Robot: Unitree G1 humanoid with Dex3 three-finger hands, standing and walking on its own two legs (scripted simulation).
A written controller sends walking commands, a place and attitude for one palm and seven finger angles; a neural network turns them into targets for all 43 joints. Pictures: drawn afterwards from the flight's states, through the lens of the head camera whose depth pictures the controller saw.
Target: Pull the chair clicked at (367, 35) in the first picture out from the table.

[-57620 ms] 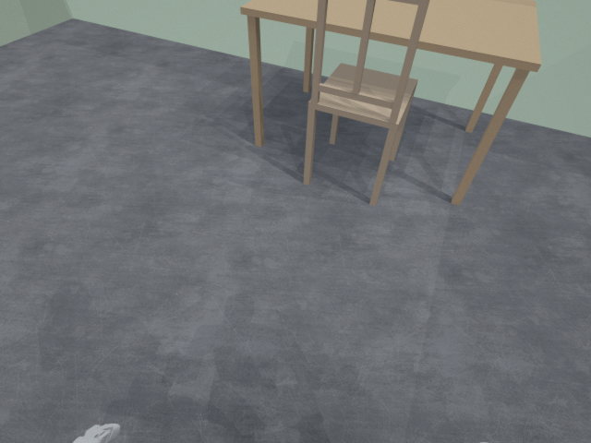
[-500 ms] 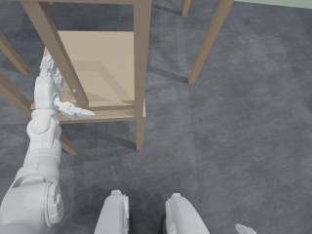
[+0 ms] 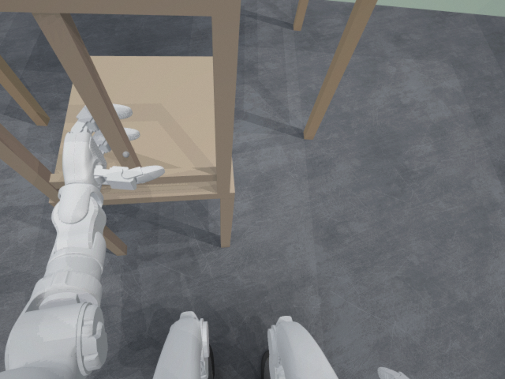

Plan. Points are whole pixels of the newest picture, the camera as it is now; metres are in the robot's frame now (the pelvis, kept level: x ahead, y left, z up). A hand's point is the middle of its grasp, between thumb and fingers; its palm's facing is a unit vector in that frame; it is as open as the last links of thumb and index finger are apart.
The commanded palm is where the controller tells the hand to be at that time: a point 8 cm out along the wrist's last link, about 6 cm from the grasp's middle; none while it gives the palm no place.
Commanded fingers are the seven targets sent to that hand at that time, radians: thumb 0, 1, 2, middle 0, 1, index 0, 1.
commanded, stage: hook a spindle and tug to test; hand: left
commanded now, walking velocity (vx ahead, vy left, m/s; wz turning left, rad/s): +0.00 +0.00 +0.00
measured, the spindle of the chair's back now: (106, 118) +0.49 +0.20 +0.07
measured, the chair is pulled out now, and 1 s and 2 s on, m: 0.32 0.35 0.49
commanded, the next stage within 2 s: step backward, pulling the chair out in 0.92 s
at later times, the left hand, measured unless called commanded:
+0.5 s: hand (129, 155) +0.45 +0.18 +0.02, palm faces +0.07 -1.00 -0.02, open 5.7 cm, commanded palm +0.42 +0.22 +0.02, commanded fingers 0.00 0.90 0.90 -0.50 -1.45 -0.50 -1.45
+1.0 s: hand (125, 166) +0.43 +0.18 +0.02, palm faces +0.06 -1.00 -0.02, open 5.7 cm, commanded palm +0.40 +0.22 +0.03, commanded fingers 0.00 0.90 0.90 -0.50 -1.45 -0.50 -1.45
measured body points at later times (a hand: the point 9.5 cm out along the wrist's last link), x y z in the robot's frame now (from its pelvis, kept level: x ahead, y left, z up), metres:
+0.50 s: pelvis +0.01 +0.00 +0.00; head +0.15 +0.02 +0.43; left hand +0.44 +0.23 +0.02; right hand +0.07 -0.27 -0.11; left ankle +0.04 +0.09 -0.62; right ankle +0.00 -0.12 -0.62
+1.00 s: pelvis +0.02 +0.00 +0.01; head +0.16 +0.02 +0.44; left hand +0.42 +0.23 +0.02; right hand +0.11 -0.26 -0.11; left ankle +0.04 +0.09 -0.62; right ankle +0.00 -0.12 -0.62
